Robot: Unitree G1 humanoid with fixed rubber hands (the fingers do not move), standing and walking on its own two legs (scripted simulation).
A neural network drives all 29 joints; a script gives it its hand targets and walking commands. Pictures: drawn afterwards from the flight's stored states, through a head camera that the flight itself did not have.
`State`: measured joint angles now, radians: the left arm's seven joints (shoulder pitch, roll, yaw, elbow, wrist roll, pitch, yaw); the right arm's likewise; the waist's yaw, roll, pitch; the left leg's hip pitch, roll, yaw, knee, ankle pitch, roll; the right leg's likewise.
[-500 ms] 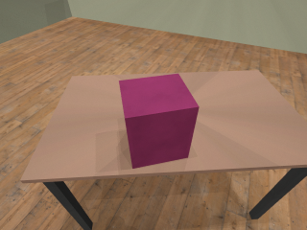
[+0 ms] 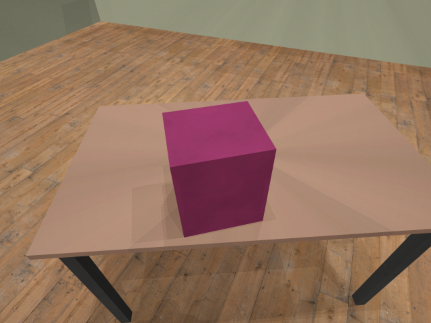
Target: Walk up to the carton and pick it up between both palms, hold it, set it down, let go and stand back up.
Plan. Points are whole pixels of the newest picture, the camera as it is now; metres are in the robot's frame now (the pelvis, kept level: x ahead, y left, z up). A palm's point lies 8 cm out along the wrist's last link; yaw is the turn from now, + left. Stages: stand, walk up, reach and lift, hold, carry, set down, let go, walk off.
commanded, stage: stand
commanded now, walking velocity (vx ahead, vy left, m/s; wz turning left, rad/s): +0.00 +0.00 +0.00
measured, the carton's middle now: (215, 170) +0.46 +0.04 +0.03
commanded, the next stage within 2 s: none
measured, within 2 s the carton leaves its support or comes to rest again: neither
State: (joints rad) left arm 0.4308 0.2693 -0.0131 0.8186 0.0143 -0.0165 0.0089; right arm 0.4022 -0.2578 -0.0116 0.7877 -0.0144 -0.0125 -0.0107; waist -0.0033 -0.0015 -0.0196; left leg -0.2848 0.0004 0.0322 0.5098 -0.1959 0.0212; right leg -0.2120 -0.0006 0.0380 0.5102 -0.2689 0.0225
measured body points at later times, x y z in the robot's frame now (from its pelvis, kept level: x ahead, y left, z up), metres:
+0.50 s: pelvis +0.01 -0.01 +0.00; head +0.00 +0.00 +0.45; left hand +0.05 +0.25 -0.13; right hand +0.03 -0.27 -0.13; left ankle +0.05 +0.11 -0.74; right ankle +0.00 -0.13 -0.74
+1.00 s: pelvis +0.01 +0.00 +0.00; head +0.01 +0.00 +0.45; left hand +0.02 +0.26 -0.14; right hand +0.02 -0.26 -0.13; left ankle +0.05 +0.11 -0.74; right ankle +0.00 -0.14 -0.74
